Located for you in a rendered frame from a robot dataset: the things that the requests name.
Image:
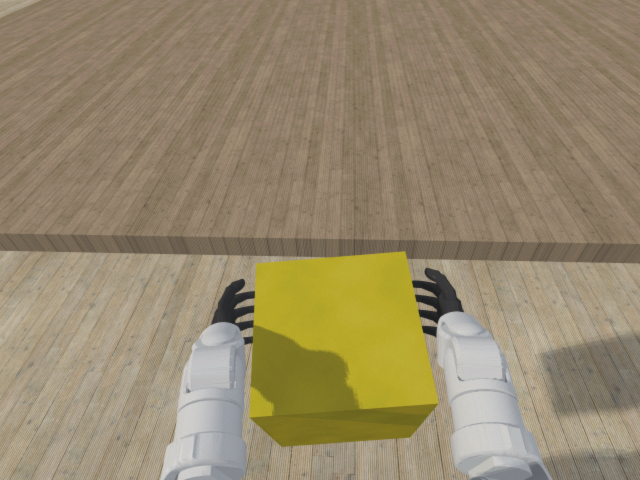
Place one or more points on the robot right forearm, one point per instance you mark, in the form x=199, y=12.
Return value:
x=489, y=437

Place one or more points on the robot left hand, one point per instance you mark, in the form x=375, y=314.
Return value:
x=226, y=312

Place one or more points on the robot right hand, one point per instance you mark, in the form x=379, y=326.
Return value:
x=445, y=302

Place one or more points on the carton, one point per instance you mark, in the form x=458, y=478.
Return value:
x=338, y=351

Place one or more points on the robot left forearm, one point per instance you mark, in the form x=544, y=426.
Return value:
x=208, y=442

